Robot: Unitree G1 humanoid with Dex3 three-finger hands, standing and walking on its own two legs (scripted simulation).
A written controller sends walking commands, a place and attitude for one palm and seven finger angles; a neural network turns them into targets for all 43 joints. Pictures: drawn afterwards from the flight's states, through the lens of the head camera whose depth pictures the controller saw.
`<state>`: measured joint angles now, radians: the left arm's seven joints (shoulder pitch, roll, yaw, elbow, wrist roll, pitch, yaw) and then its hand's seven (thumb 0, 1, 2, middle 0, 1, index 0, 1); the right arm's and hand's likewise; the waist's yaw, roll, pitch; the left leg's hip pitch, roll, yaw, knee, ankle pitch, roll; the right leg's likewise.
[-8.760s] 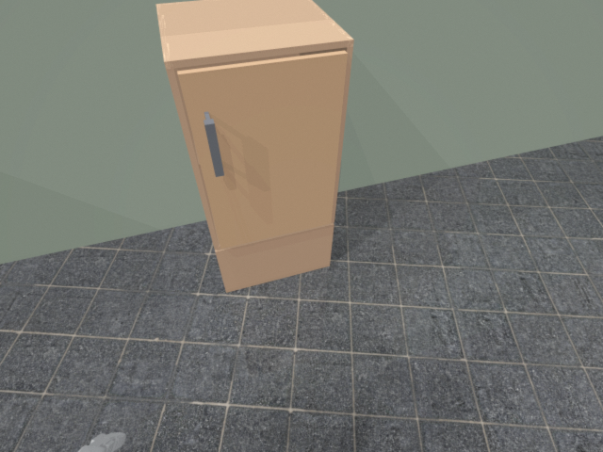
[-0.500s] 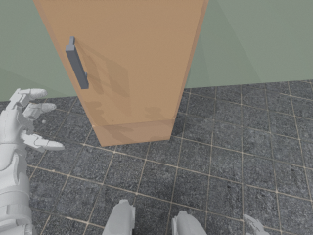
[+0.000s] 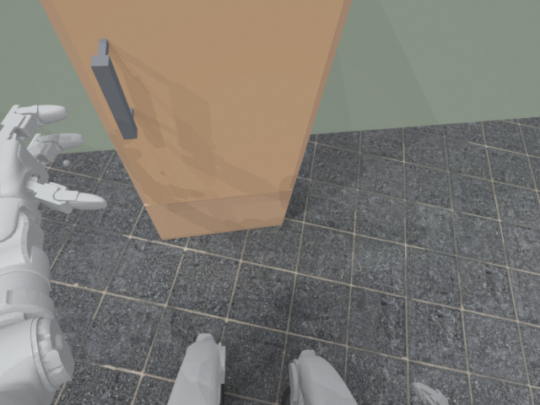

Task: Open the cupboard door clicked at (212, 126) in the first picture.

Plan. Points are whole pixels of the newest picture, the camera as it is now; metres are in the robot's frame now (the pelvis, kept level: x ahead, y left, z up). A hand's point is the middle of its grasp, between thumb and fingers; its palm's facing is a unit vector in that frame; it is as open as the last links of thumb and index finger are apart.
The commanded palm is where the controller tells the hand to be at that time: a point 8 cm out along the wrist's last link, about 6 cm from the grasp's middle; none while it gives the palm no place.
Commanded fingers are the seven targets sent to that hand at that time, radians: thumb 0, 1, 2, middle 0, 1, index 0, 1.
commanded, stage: move the hooked fingers beside the handle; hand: left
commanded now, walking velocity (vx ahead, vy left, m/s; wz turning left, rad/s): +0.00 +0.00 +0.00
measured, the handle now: (117, 92) +0.57 +0.25 +0.06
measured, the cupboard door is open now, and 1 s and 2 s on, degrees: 0 0 0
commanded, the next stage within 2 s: slide the fingers in behind the handle in 1.42 s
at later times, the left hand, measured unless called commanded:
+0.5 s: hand (72, 125) +0.49 +0.30 +0.06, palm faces +0.19 -0.98 -0.01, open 14.0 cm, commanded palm +0.48 +0.34 +0.05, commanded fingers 0.00 -0.50 0.30 -0.30 -1.20 -0.30 -1.20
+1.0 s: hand (67, 115) +0.51 +0.32 +0.06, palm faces +0.21 -0.98 -0.02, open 14.0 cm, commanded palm +0.50 +0.33 +0.05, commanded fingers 0.00 -0.50 0.30 -0.30 -1.20 -0.30 -1.20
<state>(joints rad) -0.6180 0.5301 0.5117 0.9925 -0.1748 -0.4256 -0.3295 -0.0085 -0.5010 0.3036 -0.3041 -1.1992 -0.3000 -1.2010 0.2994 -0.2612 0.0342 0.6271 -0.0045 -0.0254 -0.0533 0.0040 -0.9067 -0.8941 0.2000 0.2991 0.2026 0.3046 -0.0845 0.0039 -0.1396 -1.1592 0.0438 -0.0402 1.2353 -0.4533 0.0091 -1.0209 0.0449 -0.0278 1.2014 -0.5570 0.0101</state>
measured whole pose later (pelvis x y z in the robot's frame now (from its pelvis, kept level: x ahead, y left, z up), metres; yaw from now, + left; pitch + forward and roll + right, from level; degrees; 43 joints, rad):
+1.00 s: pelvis +0.00 +0.00 -0.02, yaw -3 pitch +28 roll -7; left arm -0.91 0.78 0.62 1.16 -0.07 -0.37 -0.34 -0.01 -0.50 0.30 -0.30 -1.20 -0.30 -1.20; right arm 0.33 -0.27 0.07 0.63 -0.02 0.06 -0.03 0.00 -0.91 -0.89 0.20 0.30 0.20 0.30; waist -0.17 0.02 -0.12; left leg -1.35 0.07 -0.07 1.34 -0.48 0.01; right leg -1.19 0.08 -0.05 1.26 -0.56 0.01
